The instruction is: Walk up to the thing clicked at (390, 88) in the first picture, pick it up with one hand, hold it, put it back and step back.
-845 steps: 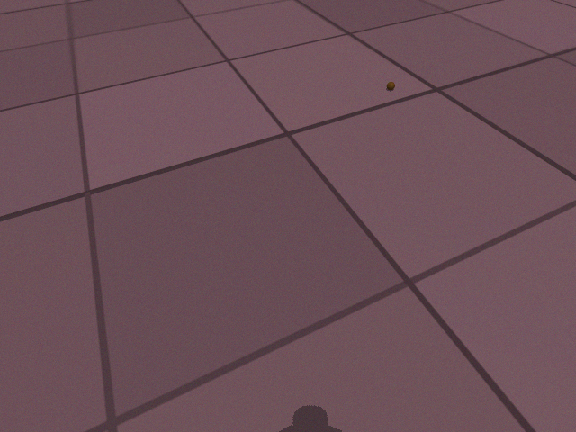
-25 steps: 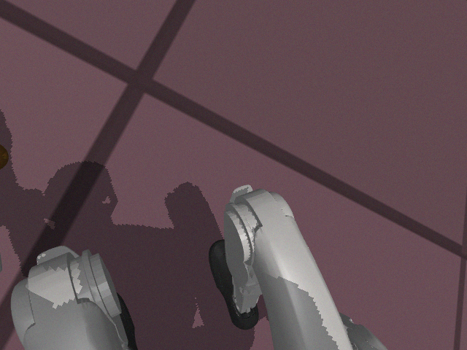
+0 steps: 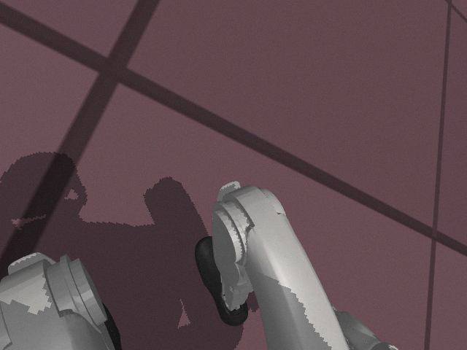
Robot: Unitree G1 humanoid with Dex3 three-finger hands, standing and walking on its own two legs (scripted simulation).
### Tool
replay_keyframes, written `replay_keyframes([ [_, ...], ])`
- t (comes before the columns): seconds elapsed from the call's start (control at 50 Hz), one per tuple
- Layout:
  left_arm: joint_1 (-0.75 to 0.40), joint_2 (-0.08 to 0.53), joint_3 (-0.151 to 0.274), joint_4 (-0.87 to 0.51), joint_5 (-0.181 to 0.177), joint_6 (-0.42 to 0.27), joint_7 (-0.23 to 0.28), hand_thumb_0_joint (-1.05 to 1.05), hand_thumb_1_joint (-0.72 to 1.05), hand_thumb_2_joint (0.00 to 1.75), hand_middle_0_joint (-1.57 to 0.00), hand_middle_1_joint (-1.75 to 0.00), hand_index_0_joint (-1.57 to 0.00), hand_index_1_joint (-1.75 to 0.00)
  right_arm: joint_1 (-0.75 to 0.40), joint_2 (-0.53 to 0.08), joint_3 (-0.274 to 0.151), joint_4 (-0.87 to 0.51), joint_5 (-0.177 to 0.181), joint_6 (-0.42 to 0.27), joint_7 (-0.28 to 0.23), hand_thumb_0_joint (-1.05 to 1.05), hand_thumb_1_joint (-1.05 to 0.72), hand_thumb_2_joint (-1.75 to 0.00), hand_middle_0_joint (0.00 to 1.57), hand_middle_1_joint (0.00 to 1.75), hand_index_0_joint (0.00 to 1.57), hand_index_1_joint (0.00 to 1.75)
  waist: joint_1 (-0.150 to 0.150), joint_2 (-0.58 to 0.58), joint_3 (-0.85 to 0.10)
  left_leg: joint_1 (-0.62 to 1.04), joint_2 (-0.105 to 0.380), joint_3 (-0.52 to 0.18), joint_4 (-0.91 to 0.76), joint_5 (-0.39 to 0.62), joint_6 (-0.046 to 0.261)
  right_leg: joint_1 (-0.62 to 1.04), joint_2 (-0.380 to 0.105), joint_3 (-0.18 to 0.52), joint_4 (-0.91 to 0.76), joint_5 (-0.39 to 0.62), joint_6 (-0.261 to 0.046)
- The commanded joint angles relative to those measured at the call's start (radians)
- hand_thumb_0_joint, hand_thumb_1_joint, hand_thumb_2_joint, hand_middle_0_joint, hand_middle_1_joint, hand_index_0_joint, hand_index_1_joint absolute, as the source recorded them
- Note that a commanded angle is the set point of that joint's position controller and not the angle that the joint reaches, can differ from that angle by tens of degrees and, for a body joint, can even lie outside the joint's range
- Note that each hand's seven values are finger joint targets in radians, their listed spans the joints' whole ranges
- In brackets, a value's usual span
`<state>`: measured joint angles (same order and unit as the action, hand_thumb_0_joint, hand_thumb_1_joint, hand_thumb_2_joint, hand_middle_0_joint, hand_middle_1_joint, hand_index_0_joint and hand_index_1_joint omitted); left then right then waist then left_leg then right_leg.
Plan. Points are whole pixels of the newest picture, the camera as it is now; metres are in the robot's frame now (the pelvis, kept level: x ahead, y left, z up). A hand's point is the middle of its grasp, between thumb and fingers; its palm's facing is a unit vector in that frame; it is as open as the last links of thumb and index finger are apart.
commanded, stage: rest palm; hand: left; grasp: from above
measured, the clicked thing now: out of the picture +0.48 +0.32 -0.28
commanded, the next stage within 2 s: close in 0.80 s
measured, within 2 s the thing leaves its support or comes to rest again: neither
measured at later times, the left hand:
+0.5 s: hand out of the picture +0.46 +0.31 -0.25, palm faces -0.45 -0.16 -0.88, open 14.0 cm
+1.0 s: hand out of the picture +0.46 +0.31 -0.26, palm faces -0.45 -0.16 -0.88, open 14.0 cm
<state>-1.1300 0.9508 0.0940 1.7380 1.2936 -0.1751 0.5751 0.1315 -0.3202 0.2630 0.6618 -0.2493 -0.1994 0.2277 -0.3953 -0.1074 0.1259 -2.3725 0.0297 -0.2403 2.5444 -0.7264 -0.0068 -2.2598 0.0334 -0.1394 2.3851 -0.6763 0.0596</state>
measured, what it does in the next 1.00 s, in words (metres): stands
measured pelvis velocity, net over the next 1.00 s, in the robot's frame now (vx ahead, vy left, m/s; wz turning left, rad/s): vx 0.00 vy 0.00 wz -0.03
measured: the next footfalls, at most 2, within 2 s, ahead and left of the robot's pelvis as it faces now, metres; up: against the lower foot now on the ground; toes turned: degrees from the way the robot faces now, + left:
none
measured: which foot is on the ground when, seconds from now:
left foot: down 0.00-1.00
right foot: down 0.00-1.00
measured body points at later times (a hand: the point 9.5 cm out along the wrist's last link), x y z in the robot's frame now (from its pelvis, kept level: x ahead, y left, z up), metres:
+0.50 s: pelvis +0.00 +0.00 +0.00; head +0.28 +0.13 +0.33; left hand +0.48 +0.31 -0.20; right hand +0.04 -0.25 -0.05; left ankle +0.06 +0.13 -0.27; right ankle +0.11 -0.12 -0.27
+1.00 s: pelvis +0.00 +0.00 +0.00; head +0.29 +0.13 +0.32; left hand +0.48 +0.32 -0.21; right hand +0.04 -0.25 -0.05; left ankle +0.06 +0.13 -0.27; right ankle +0.11 -0.12 -0.27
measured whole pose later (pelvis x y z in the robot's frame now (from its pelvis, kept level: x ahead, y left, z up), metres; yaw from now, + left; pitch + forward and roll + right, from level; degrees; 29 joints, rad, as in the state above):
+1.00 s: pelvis +0.00 +0.00 +0.00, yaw -2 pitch +29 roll -15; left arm -1.12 1.03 0.10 1.75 1.26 -0.18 0.59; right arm 0.12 -0.35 0.31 0.65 -0.26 -0.24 0.26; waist -0.41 -0.15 0.19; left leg -2.35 0.03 -0.28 2.55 -0.74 -0.01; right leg -2.23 0.04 -0.17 2.36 -0.68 0.07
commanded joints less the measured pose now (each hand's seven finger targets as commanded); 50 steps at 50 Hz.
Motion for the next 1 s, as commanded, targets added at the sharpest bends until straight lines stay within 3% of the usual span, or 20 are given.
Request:
replay_keyframes([
  [0.0,-0.247,0.215,0.020,-0.067,-0.010,0.013,0.034,0.00,-0.48,0.93,-0.07,-1.02,-0.10,-0.99,0.214,-0.333,-0.090,0.019,0.003,-0.016,0.002,0.00,-0.90,-0.90,0.20,0.30,0.20,0.30,-0.051,0.478,-0.621,0.497,0.012,0.110,-0.251,0.243,0.022,0.364,0.045,-0.114,-0.199,0.280,-0.075],
  [0.06,-0.260,0.254,0.046,-0.105,-0.015,0.006,0.030,0.00,-0.50,0.96,-0.08,-1.02,-0.09,-1.01,0.214,-0.339,-0.092,0.013,0.010,-0.014,-0.003,0.00,-0.90,-0.90,0.20,0.30,0.20,0.30,-0.033,0.515,-0.660,0.519,0.013,0.104,-0.260,0.257,0.017,0.372,0.042,-0.113,-0.198,0.283,-0.079],
  [0.08,-0.260,0.213,0.022,-0.096,-0.020,0.003,0.025,0.00,-0.51,0.96,-0.08,-1.02,-0.08,-1.01,0.206,-0.327,-0.088,0.011,0.006,-0.012,0.001,0.00,-0.90,-0.90,0.20,0.30,0.20,0.30,-0.045,0.519,-0.652,0.522,0.014,0.102,-0.263,0.251,0.015,0.372,0.044,-0.114,-0.197,0.278,-0.081],
  [0.12,-0.241,0.222,0.022,-0.067,-0.013,-0.001,0.016,0.00,-0.51,0.95,-0.07,-1.03,-0.08,-1.01,0.199,-0.327,-0.077,0.012,0.002,-0.016,0.007,0.00,-0.90,-0.90,0.20,0.30,0.20,0.30,-0.057,0.476,-0.583,0.466,0.012,0.101,-0.249,0.208,0.022,0.345,0.043,-0.121,-0.196,0.250,-0.076],
  [0.16,-0.283,0.247,0.035,-0.127,-0.014,-0.012,0.012,0.00,-0.54,0.99,-0.07,-1.02,-0.07,-1.02,0.209,-0.339,-0.083,0.011,0.007,-0.013,0.002,0.00,-0.90,-0.90,0.20,0.30,0.20,0.30,-0.053,0.517,-0.637,0.520,0.012,0.099,-0.254,0.244,0.016,0.363,0.041,-0.119,-0.194,0.276,-0.079],
  [0.24,-0.251,0.204,-0.005,-0.107,-0.009,-0.032,0.010,0.00,-0.53,0.98,-0.07,-1.02,-0.07,-1.02,0.194,-0.326,-0.067,0.013,0.001,-0.014,0.011,0.00,-0.90,-0.90,0.20,0.30,0.20,0.30,-0.067,0.514,-0.604,0.530,0.018,0.086,-0.252,0.259,0.010,0.362,0.045,-0.133,-0.188,0.289,-0.076],
  [0.28,-0.282,0.246,0.007,-0.147,-0.008,-0.046,0.022,0.00,-0.53,1.02,-0.07,-1.03,-0.07,-1.04,0.192,-0.333,-0.070,0.014,0.004,-0.010,0.006,0.00,-0.90,-0.90,0.20,0.30,0.20,0.30,-0.050,0.541,-0.661,0.564,0.021,0.080,-0.251,0.288,0.006,0.378,0.047,-0.133,-0.185,0.312,-0.078],
  [0.44,-0.243,0.227,-0.006,-0.059,0.013,-0.038,0.071,0.00,-0.54,1.01,-0.07,-1.03,-0.06,-1.03,0.182,-0.343,-0.065,0.018,-0.011,-0.019,0.020,0.00,-0.90,-0.90,0.20,0.30,0.20,0.30,-0.060,0.547,-0.577,0.528,0.023,0.082,-0.254,0.260,0.003,0.341,0.052,-0.139,-0.180,0.298,-0.078],
  [0.48,-0.257,0.265,0.017,-0.086,0.018,-0.034,0.084,0.00,-0.54,1.01,-0.07,-1.03,-0.06,-1.04,0.187,-0.353,-0.060,0.013,-0.013,-0.023,0.022,0.00,-0.90,-0.90,0.20,0.30,0.20,0.30,-0.056,0.533,-0.600,0.532,0.023,0.083,-0.255,0.269,0.006,0.359,0.054,-0.141,-0.190,0.302,-0.075],
  [0.5,-0.259,0.232,-0.009,-0.072,0.016,-0.027,0.084,0.00,-0.53,0.98,-0.07,-1.03,-0.06,-1.03,0.169,-0.350,-0.060,0.001,-0.010,-0.029,0.025,0.00,-0.90,-0.90,0.20,0.30,0.20,0.30,-0.060,0.535,-0.582,0.518,0.023,0.080,-0.248,0.265,0.007,0.346,0.052,-0.139,-0.182,0.307,-0.075],
  [0.52,-0.235,0.271,0.024,-0.043,0.009,-0.022,0.095,0.00,-0.54,1.01,-0.07,-1.03,-0.06,-1.04,0.179,-0.353,-0.053,0.013,-0.015,-0.029,0.025,0.00,-0.90,-0.90,0.20,0.30,0.20,0.30,-0.060,0.508,-0.585,0.514,0.026,0.077,-0.256,0.255,0.008,0.374,0.056,-0.140,-0.194,0.299,-0.073],
  [0.64,-0.232,0.253,0.008,-0.018,-0.012,0.001,0.087,0.00,-0.54,1.01,-0.07,-1.03,-0.06,-1.04,0.181,-0.366,-0.053,0.005,-0.012,-0.048,0.028,0.00,-0.90,-0.91,0.20,0.30,0.20,0.30,-0.082,0.485,-0.544,0.483,0.027,0.078,-0.247,0.219,0.013,0.365,0.054,-0.136,-0.204,0.275,-0.067],
  [0.68,-0.271,0.298,0.024,-0.072,-0.019,0.001,0.085,0.00,-0.54,0.99,-0.07,-1.03,-0.06,-1.04,0.183,-0.372,-0.052,-0.002,-0.007,-0.050,0.022,0.00,-0.91,-0.91,0.20,0.30,0.20,0.30,-0.068,0.514,-0.587,0.501,0.027,0.082,-0.253,0.226,0.013,0.390,0.057,-0.131,-0.211,0.274,-0.071],
  [0.7,-0.281,0.271,0.002,-0.081,-0.024,0.000,0.080,0.00,-0.54,1.00,-0.08,-1.03,-0.07,-1.04,0.167,-0.366,-0.050,-0.011,-0.005,-0.054,0.022,0.00,-0.91,-0.91,0.20,0.30,0.20,0.30,-0.063,0.525,-0.592,0.520,0.028,0.079,-0.256,0.228,0.009,0.382,0.053,-0.130,-0.203,0.278,-0.073],
  [0.72,-0.234,0.269,0.008,-0.034,-0.027,0.005,0.076,0.00,-0.55,1.00,-0.08,-1.02,-0.06,-1.04,0.169,-0.366,-0.049,-0.001,-0.008,-0.057,0.024,0.00,-0.91,-0.91,0.20,0.30,0.20,0.30,-0.073,0.507,-0.558,0.506,0.029,0.076,-0.252,0.211,0.011,0.380,0.052,-0.134,-0.199,0.265,-0.071],
  [0.76,-0.266,0.315,0.042,-0.112,-0.029,-0.004,0.077,0.00,-0.56,1.03,-0.08,-1.02,-0.06,-1.05,0.181,-0.369,-0.044,-0.002,-0.005,-0.056,0.024,0.00,-0.91,-0.91,0.20,0.30,0.20,0.30,-0.057,0.537,-0.631,0.538,0.030,0.068,-0.258,0.249,0.005,0.405,0.052,-0.139,-0.196,0.291,-0.073],
  [0.78,-0.235,0.282,0.017,-0.072,-0.026,0.000,0.071,0.00,-0.55,1.02,-0.08,-1.03,-0.06,-1.05,0.179,-0.368,-0.050,-0.002,-0.005,-0.054,0.026,0.00,-0.91,-0.91,0.20,0.30,0.20,0.30,-0.066,0.535,-0.604,0.533,0.030,0.074,-0.252,0.249,0.006,0.409,0.053,-0.135,-0.191,0.297,-0.073],
  [0.88,-0.233,0.293,0.026,-0.102,-0.040,-0.004,0.065,0.00,-0.55,1.04,-0.08,-1.04,-0.06,-1.06,0.179,-0.361,-0.046,0.005,-0.005,-0.047,0.023,0.00,-0.91,-0.91,0.20,0.30,0.20,0.30,-0.059,0.514,-0.621,0.506,0.029,0.083,-0.241,0.259,0.012,0.426,0.059,-0.135,-0.219,0.312,-0.067],
  [0.92,-0.225,0.249,-0.007,-0.077,-0.039,-0.002,0.053,0.00,-0.52,0.99,-0.09,-1.02,-0.07,-1.04,0.181,-0.364,-0.053,0.009,-0.007,-0.047,0.025,0.00,-0.90,-0.90,0.20,0.30,0.20,0.30,-0.074,0.515,-0.577,0.507,0.029,0.085,-0.242,0.252,0.011,0.408,0.058,-0.134,-0.214,0.306,-0.070],
  [0.98,-0.264,0.289,0.014,-0.124,-0.042,-0.007,0.053,0.00,-0.50,0.98,-0.09,-1.02,-0.09,-1.02,0.185,-0.359,-0.043,0.016,-0.002,-0.048,0.026,0.00,-0.90,-0.90,0.20,0.30,0.20,0.30,-0.061,0.552,-0.629,0.557,0.034,0.068,-0.245,0.301,0.002,0.409,0.054,-0.143,-0.195,0.336,-0.074],
])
